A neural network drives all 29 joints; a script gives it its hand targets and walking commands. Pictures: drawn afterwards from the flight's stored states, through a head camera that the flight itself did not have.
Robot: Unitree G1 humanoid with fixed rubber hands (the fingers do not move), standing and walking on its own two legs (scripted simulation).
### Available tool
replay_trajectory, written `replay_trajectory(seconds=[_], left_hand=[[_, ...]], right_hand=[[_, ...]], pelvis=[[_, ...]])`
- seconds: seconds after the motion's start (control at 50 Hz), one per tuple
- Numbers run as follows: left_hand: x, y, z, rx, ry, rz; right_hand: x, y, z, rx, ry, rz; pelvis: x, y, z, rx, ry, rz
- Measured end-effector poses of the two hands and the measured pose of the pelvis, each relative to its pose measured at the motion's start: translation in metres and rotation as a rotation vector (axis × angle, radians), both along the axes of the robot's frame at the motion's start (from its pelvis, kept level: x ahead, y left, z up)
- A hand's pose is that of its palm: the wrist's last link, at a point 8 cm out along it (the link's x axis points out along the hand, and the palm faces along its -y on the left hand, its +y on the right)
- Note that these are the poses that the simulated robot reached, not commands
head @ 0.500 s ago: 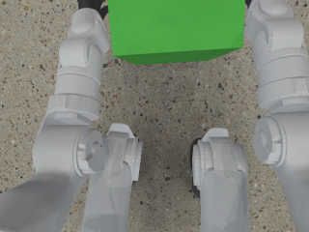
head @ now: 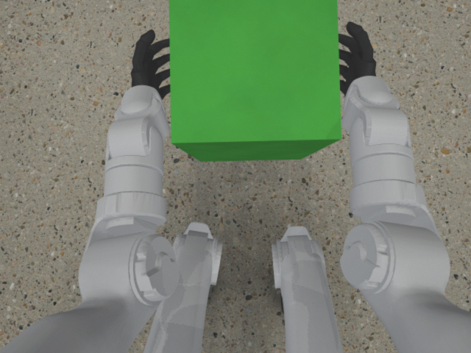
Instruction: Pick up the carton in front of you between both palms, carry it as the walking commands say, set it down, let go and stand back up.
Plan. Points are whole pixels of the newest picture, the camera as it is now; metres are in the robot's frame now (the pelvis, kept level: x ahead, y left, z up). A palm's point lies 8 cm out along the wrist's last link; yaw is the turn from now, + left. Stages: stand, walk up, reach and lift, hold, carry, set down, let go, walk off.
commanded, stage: reach and lift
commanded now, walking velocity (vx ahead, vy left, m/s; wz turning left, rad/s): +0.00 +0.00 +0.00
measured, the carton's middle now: (251, 94) +0.53 -0.01 -0.13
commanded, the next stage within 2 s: none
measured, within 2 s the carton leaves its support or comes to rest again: neither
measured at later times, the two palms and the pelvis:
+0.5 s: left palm (78, 66) +0.46 +0.15 +0.10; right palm (421, 68) +0.47 -0.15 +0.09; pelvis +0.04 +0.00 +0.13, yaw -1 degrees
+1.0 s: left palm out of the picture +0.42 +0.15 +0.25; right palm out of the picture +0.41 -0.15 +0.24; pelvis +0.10 +0.01 +0.26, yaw -2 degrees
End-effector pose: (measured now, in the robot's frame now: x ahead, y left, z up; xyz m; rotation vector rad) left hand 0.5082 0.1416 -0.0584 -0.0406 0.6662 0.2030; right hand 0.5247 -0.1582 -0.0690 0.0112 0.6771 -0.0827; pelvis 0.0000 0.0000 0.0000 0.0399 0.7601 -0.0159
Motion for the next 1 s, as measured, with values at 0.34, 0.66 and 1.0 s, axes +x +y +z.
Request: replay_trajectory(seconds=[0.34,0.66,1.0], left_hand=[[-0.028,0.002,0.110,0.007,0.018,-0.034],[-0.059,0.004,0.205,-0.002,0.019,-0.055],[-0.090,0.005,0.306,0.005,0.014,-0.082]], right_hand=[[-0.040,0.001,0.106,0.018,0.019,-0.046],[-0.077,0.003,0.203,0.015,0.022,-0.071],[-0.115,0.005,0.305,0.015,0.016,-0.094]], pelvis=[[0.023,0.001,0.084,-0.008,-0.098,-0.011],[0.055,0.004,0.173,-0.026,-0.257,-0.015],[0.096,0.007,0.257,-0.040,-0.519,-0.018]])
